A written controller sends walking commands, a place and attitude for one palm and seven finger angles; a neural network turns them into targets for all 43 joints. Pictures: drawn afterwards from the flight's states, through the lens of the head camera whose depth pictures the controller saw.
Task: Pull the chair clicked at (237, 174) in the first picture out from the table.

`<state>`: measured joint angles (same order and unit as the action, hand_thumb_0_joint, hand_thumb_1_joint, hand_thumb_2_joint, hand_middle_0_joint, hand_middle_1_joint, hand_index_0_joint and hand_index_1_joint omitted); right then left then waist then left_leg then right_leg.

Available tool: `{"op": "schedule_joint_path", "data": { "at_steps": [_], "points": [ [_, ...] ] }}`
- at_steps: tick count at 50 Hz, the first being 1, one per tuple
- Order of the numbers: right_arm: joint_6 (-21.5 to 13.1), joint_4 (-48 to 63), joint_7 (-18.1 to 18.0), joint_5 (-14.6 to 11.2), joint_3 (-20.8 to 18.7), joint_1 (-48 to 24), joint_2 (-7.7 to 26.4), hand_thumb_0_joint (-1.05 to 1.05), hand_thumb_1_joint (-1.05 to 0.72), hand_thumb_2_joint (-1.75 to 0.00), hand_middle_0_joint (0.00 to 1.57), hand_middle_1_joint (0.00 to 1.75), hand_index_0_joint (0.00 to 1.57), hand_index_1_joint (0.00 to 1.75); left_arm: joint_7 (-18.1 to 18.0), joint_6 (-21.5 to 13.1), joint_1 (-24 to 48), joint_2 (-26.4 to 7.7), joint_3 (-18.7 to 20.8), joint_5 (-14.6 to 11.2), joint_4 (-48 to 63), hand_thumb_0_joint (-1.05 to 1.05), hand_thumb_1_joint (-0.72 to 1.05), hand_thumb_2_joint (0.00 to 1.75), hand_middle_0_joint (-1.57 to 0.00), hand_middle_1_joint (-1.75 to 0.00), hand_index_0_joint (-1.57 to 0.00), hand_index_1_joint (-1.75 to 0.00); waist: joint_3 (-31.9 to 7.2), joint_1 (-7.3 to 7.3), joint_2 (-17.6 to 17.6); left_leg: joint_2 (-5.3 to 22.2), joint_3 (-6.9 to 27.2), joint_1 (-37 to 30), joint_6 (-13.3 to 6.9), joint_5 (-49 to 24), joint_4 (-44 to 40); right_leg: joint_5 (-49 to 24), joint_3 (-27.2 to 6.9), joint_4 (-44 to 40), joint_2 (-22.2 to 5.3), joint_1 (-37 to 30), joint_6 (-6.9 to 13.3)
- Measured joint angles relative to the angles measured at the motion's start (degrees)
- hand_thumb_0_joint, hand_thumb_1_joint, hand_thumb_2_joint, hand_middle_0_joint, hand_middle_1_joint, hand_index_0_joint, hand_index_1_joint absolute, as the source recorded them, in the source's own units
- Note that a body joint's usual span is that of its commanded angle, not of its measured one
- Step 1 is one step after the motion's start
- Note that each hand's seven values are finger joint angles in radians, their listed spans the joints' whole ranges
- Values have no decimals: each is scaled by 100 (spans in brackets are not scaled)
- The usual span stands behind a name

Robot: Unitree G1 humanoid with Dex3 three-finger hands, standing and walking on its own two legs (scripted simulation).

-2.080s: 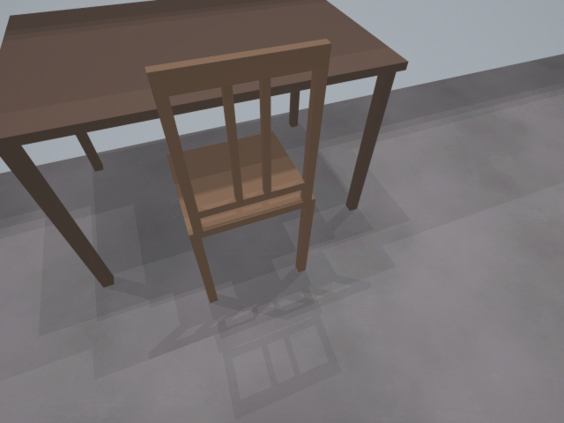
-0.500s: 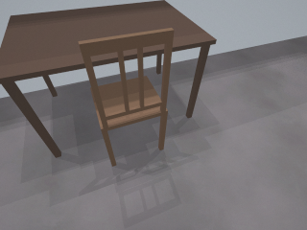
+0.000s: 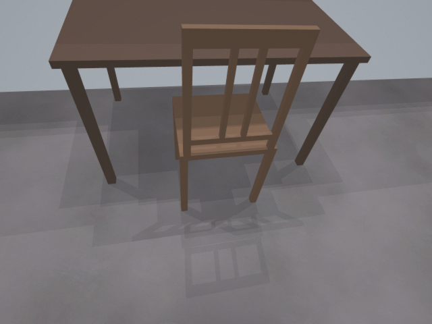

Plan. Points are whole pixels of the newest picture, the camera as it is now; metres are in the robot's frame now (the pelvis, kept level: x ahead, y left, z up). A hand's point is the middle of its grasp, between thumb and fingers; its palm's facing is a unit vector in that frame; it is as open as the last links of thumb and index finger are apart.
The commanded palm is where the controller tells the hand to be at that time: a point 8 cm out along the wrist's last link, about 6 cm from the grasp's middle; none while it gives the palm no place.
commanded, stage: turn to face it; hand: left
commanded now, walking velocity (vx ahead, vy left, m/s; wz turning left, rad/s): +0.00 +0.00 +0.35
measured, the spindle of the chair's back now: (227, 98) +0.77 -0.01 -0.05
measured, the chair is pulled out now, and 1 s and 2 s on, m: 0.00 0.00 0.00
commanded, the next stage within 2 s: take the last steps up to it in 0.38 s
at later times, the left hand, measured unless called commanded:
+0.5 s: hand out of the picture +0.02 +0.21 -0.14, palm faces +0.17 -0.95 -0.25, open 7.3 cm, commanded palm none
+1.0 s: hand out of the picture -0.06 +0.06 -0.14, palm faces +0.31 -0.94 -0.10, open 7.3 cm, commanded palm none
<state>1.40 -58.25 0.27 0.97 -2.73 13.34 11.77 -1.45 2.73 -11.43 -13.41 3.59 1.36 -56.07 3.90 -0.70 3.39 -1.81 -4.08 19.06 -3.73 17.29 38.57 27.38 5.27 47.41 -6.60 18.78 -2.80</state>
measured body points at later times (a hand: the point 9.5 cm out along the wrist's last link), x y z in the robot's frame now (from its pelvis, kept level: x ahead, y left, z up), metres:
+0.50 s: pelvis +0.00 +0.00 +0.02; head +0.01 +0.00 +0.47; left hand +0.01 +0.26 -0.12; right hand +0.05 -0.24 -0.13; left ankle +0.02 +0.07 -0.72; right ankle +0.00 -0.14 -0.68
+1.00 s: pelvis +0.07 -0.04 +0.02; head +0.09 -0.03 +0.47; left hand -0.08 +0.11 -0.13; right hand +0.15 -0.26 -0.13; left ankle +0.08 +0.10 -0.68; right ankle +0.00 -0.13 -0.72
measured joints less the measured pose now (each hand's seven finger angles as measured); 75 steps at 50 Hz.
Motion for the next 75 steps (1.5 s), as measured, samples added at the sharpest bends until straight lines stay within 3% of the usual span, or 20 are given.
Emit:
{"op": "schedule_joint_path", "data": {
  "at_steps": [2,4,9,19,26,30,32,34,37,41,47,53,55,58,60,62,65,69,75],
  "points": [
    [-30,55,-39,8,12,7,-25,1,-90,-90,20,30,20,30,6,75,11,-9,26,14,-33,0,91,90,-21,-30,-20,-30,-55,1,-10,-48,18,-63,-143,-19,-248,62,-260,887,137,409,47],
    [-44,91,-81,11,36,28,-57,1,-90,-90,20,30,20,30,43,78,29,-20,49,29,-65,0,91,90,-20,-29,-20,-30,-110,-17,-35,-99,88,-162,-161,-234,-637,-318,-387,1429,202,694,31],
    [-99,123,-131,-28,76,99,-139,1,-90,-90,20,30,20,30,68,18,6,-47,69,30,-77,0,91,90,-20,-29,-20,-30,-207,-17,-96,-215,302,-402,-214,-752,-1478,-961,-553,1645,233,905,-120],
    [-51,78,-155,-32,43,203,-224,1,-90,-90,20,30,20,30,29,82,-81,-25,47,11,-188,0,91,90,-20,-29,-20,-30,-301,-77,-169,-434,653,-590,-212,-1073,-1943,-766,-641,727,314,532,-217],
    [27,-15,-137,11,-3,207,-119,1,-90,-90,20,30,20,30,-7,26,-128,159,-48,-26,-158,0,91,90,-20,-29,-20,-30,-342,-108,-356,-508,857,-524,-97,-1081,-1826,-444,-559,-442,496,58,-42],
    [15,-142,-125,15,-22,260,-97,1,-90,-90,20,30,20,30,7,-165,-394,250,-127,8,-201,0,91,90,-20,-29,-20,-30,-515,-21,-345,-540,825,-426,48,-822,-1484,-677,-550,-1740,578,-634,123],
    [34,-223,-121,-5,-40,289,-82,1,-90,-90,20,30,20,30,9,-236,-566,350,-163,54,-286,0,91,90,-20,-29,-20,-30,-582,37,-450,-418,768,-180,137,67,-755,-1036,-500,-1918,705,-750,377],
    [52,-276,-63,34,-50,359,-96,1,-90,-90,20,30,20,30,23,-292,-816,427,-185,33,-346,0,91,90,-20,-29,-20,-30,-678,74,-443,-286,588,182,169,450,215,-1137,-437,-2159,747,-937,557],
    [9,-318,25,61,-86,361,-87,1,-90,-90,20,30,20,30,48,-401,-1178,554,-200,-12,-504,0,91,90,-20,-29,-20,-30,-682,84,-415,21,390,651,236,128,1393,-1329,-420,-2660,814,-1274,657],
    [-45,-337,35,70,-161,351,-54,1,-90,-90,20,30,20,30,78,-480,-1493,757,-240,-14,-714,0,91,90,-20,-29,-20,-30,-582,34,-483,442,336,1044,352,-298,2081,-1402,-307,-3007,951,-1540,714],
    [-25,-480,-20,80,-196,182,-110,1,-91,-90,19,30,20,30,88,-567,-1779,975,-243,36,-903,0,91,90,-20,-29,-20,-30,-457,196,-471,773,194,1071,426,-189,1731,-1244,-264,-3149,1090,-1725,757],
    [-195,-429,-73,46,-114,-272,-342,1,-91,-90,19,30,20,30,104,-526,-1907,951,-196,76,-1080,0,91,90,-21,-30,-20,-30,-330,409,-246,640,-147,483,298,178,212,-812,-410,-2886,1066,-1830,667],
    [-367,-340,-124,52,-60,-417,-422,1,-91,-90,19,30,20,30,135,-504,-1968,930,-161,39,-1131,0,91,90,-21,-30,-20,-30,-294,400,-175,544,-288,44,205,-273,-574,-420,-510,-2210,1053,-1639,622],
    [-569,-204,-197,46,10,-498,-617,1,-90,-90,20,30,20,30,195,-367,-1819,786,-113,34,-1224,0,91,90,-21,-30,-20,-30,-236,295,75,503,-582,-234,183,-56,-434,-186,-544,327,863,-635,596],
    [-649,-155,-276,-5,-25,-355,-684,0,-92,-90,20,30,20,30,223,-286,-1619,631,-38,88,-1198,0,91,90,-21,-30,-20,-30,-299,205,136,490,-676,-557,213,59,-677,-473,-462,1439,695,-8,532],
    [-709,-147,-352,-31,-70,-200,-606,-2,-94,-90,20,30,21,30,250,-254,-1359,464,35,109,-1052,0,91,90,-20,-29,-20,-30,-350,152,143,489,-712,-864,284,-11,-1023,-859,-415,1884,502,515,440],
    [-684,-285,-328,5,-35,93,-467,-2,-95,-90,20,30,20,30,268,-251,-931,231,122,114,-714,0,91,90,-20,-29,-20,-30,-402,162,120,532,-718,-1227,318,-73,-1439,-1292,-409,1828,247,1112,313],
    [-583,-480,-257,30,3,508,-394,-2,-94,-90,20,30,20,30,309,-256,-363,48,146,102,-346,0,91,90,-20,-29,-20,-30,-361,103,72,611,-689,-1596,457,-43,-1767,-1752,-360,1022,-19,1501,229],
    [-423,-638,-171,92,-19,940,-356,0,-91,-90,20,30,20,30,351,-270,339,22,71,50,-106,0,91,90,-20,-29,-20,-30,-29,-233,-102,790,-644,-1955,779,292,-1737,-1771,-60,-733,4,1207,346]
  ]
}}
